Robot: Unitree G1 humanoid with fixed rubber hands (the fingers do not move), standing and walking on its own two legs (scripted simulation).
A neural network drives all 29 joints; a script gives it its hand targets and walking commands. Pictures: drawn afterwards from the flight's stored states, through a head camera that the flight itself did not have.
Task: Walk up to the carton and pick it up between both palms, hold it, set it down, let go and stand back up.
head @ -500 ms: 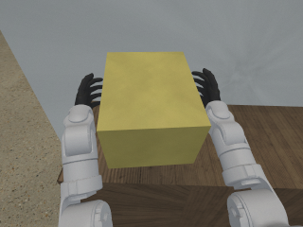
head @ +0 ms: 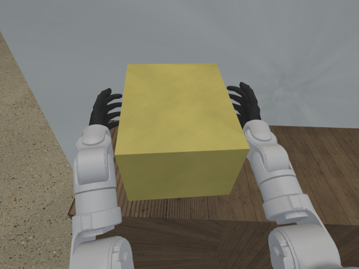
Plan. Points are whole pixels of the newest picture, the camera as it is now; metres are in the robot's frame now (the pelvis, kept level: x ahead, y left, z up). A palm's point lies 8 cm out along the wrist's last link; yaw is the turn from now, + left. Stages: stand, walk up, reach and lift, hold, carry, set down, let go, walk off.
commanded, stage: hold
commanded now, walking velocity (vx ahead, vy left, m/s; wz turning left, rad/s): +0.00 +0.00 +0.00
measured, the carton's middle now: (176, 126) +0.39 +0.01 +0.14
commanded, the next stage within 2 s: set down in 0.02 s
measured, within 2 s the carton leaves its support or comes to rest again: neither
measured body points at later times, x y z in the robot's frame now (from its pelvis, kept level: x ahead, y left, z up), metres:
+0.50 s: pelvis +0.02 -0.01 +0.00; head -0.01 +0.01 +0.45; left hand +0.37 +0.17 +0.14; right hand +0.38 -0.15 +0.13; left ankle +0.02 +0.13 -0.75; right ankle +0.02 -0.12 -0.75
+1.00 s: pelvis +0.03 -0.01 +0.00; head +0.02 +0.02 +0.45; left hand +0.39 +0.16 +0.11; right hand +0.40 -0.15 +0.11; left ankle +0.02 +0.13 -0.75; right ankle +0.02 -0.12 -0.75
